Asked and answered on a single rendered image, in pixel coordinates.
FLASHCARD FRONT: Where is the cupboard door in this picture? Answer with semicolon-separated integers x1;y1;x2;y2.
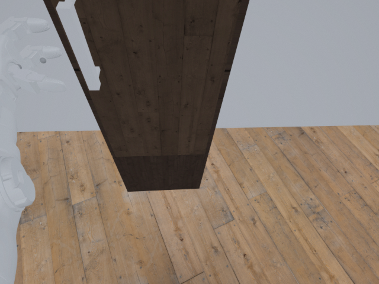
51;0;242;157

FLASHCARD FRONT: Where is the robot left forearm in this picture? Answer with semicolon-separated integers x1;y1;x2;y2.
0;74;21;162

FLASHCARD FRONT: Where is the robot left upper arm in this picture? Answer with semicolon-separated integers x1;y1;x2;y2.
0;156;36;284

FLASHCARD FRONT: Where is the handle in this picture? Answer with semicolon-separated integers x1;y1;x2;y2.
56;0;101;91

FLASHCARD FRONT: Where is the left robot hand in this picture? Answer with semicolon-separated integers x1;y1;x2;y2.
0;17;66;94

